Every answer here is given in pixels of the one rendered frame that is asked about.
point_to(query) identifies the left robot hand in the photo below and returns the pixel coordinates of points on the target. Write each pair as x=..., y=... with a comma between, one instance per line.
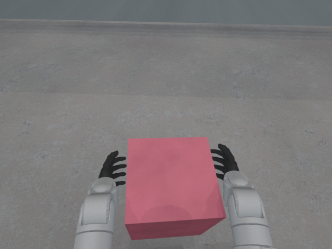
x=108, y=168

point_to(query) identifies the right robot hand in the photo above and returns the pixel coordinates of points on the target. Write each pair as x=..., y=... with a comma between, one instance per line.
x=228, y=160

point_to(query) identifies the robot right forearm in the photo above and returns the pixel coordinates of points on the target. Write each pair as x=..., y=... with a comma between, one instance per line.
x=246, y=213

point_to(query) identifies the robot left forearm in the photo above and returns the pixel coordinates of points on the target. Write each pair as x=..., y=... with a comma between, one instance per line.
x=96, y=221

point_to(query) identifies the carton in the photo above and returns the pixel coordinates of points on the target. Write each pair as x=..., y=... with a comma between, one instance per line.
x=172, y=188

